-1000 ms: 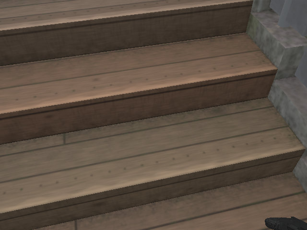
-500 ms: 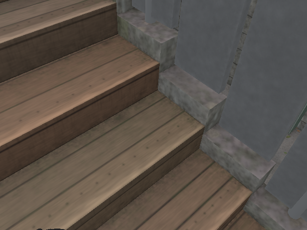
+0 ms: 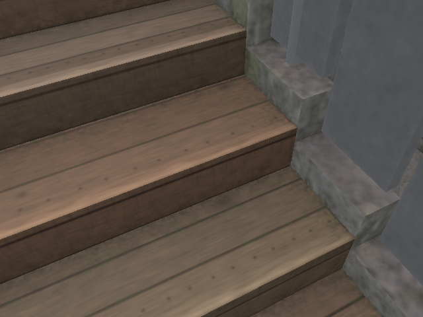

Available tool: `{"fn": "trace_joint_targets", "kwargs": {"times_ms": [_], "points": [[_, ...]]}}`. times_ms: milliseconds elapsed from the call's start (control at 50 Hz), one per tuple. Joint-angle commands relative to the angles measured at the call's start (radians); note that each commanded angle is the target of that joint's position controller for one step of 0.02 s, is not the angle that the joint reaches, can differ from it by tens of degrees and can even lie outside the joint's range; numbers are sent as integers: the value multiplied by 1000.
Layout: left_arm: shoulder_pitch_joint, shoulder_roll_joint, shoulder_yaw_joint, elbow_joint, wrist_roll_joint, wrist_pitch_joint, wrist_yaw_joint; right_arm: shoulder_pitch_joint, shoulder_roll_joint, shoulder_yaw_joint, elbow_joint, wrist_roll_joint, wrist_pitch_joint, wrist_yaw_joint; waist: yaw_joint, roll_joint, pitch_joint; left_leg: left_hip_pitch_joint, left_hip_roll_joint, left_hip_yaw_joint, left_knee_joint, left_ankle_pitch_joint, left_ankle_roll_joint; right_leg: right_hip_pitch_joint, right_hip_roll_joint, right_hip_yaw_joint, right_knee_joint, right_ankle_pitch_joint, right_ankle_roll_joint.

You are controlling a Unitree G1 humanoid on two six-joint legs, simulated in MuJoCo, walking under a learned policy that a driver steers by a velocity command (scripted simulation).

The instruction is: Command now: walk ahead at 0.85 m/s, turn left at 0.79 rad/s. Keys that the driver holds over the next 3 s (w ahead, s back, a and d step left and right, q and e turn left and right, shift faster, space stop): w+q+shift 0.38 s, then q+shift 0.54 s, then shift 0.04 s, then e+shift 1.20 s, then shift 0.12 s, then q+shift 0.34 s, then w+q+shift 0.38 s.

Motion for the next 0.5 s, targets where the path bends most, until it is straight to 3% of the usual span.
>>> {"fn": "trace_joint_targets", "kwargs": {"times_ms": [20,40,60,80,100,120,140,160,180,200,220,240,260,280,300,320,340,360,380,400,420,440,460,480,500], "points": [[18,-50,-51,79,-16,-35,-5,-332,183,100,-259,16,-4,-7,-74,-74,284,-460,9,-70,104,-36,44,-76,-331,181,-390,-9,38],[-13,-42,-58,81,-21,-31,-4,-379,169,111,-282,25,5,-5,-89,-54,288,-348,-5,0,-90,1,36,-190,-269,73,-446,51,76],[-38,-36,-68,84,-33,-26,8,-387,131,112,-288,37,18,4,-106,-63,291,-167,-8,40,-277,65,36,-313,-231,-15,-516,286,77],[-10,36,-61,75,-49,-25,27,-372,79,107,-286,33,34,12,-99,-93,271,-36,-23,157,-417,60,20,-332,-211,-71,-574,623,31],[-57,51,-70,45,-77,-19,51,-278,46,95,-241,25,37,16,-139,-65,215,159,-36,239,-557,41,19,-302,-169,-166,-490,1121,29],[-85,139,-56,3,-108,-19,81,-170,9,87,-163,20,43,11,-180,-73,10,418,-112,296,-631,98,12,-257,-166,-174,-352,1641,7],[-42,283,-20,-23,-116,-38,98,-126,17,90,-171,32,51,-5,-193,-187,-67,491,-104,311,-728,23,11,-127,-241,-138,-204,2053,-24],[-81,337,9,-52,-106,-46,103,-7,-11,77,-141,10,58,-17,-256,-225,-153,542,-113,296,-779,-56,28,14,-315,-103,9,2302,-13],[-144,337,23,-106,-113,-20,91,137,-75,43,-88,-5,51,-24,-280,-254,-216,640,-150,250,-903,-158,52,55,-325,-57,267,2310,-24],[-176,331,38,-180,-113,-4,60,177,-105,17,-76,-17,28,-21,-277,-170,-238,808,-178,115,-1203,-137,84,-54,-298,-23,616,1944,-49],[-156,146,11,-182,-34,-2,15,9,-118,-7,-82,6,3,0,-147,-25,-79,812,-136,-211,-1492,-70,158,-386,-145,67,1010,517,-46],[-210,67,-19,-342,-10,-22,-16,-26,-236,-41,-79,-14,10,11,-80,227,-55,915,32,-694,-1693,6,248,-789,29,179,1378,281,-2],[-250,59,-25,-397,24,-45,-26,0,-196,-35,-78,10,5,10,-67,33,-51,900,84,-846,-1819,-133,251,-886,-1,275,1509,315,-23],[-270,37,-36,-414,32,-55,-23,44,-185,-37,-41,7,-2,4,-48,-81,24,809,107,-879,-1889,-164,227,-933,2,276,1594,298,-23],[-270,10,-46,-443,23,-47,-22,55,-191,-42,-8,-17,-14,2,-3,-138,108,735,98,-806,-1919,-73,195,-985,-3,270,1626,250,-6],[-314,-16,-60,-462,19,-27,-8,60,-162,-33,29,-30,-31,-5,12,-136,156,669,67,-738,-1902,32,204,-1060,9,263,1766,164,4],[-342,-66,-80,-491,29,-6,13,109,-145,-23,60,-30,-51,9,35,-146,177,642,61,-656,-1892,84,162,-1095,-12,270,1795,90,-10],[-364,-56,-87,-500,31,18,26,114,-163,-20,77,-19,-63,17,47,-138,205,628,50,-550,-1897,139,120,-1140,-32,240,1734,34,-12],[-455,-75,-103,-549,33,29,32,112,-141,-8,95,-12,-75,25,64,-146,262,492,16,-473,-1928,149,69,-1100,-58,233,1578,-17,-18],[-528,-87,-105,-575,18,27,50,130,-120,0,113,-25,-87,22,37,-87,290,481,12,-440,-1929,330,69,-1149,-54,182,1616,-114,-14],[-605,-102,-116,-605,33,20,54,199,-122,3,153,-32,-95,13,-1,-82,270,580,6,-412,-1907,460,67,-1239,-69,181,1631,-177,-17],[-616,-93,-126,-618,34,16,50,233,-146,1,161,-22,-91,9,-7,-100,264,580,-22,-360,-1936,594,39,-1192,-66,136,1448,-169,-21],[-664,-76,-125,-663,35,15,50,278,-148,-7,182,-9,-75,-3,-33,-56,262,545,-23,-348,-1994,807,41,-1074,-61,122,1273,-193,-30],[-583,-77,-136,-669,18,20,49,167,-181,-32,129,9,-46,-27,42,-128,110,340,-63,-244,-2061,1063,32,-465,-36,66,804,-55,-33],[-817,-49,-141,-712,-120,60,-49,395,-172,9,318,-154,-74,133,167,11,-487,31,-86,-370,-1903,1559,40,199,120,94,722,256,-11]]}}
Next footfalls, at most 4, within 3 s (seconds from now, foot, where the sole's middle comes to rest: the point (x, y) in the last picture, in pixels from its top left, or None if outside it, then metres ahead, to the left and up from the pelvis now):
0.20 left None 0.25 0.04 -0.61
0.54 right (218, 228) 0.67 0.02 -0.45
1.06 left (20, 212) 0.61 0.49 -0.29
1.50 right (125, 160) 0.78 0.27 -0.29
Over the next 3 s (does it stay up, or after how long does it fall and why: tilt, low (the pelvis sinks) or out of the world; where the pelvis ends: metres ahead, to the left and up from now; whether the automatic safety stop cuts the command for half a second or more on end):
stays up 0.81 0.42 0.49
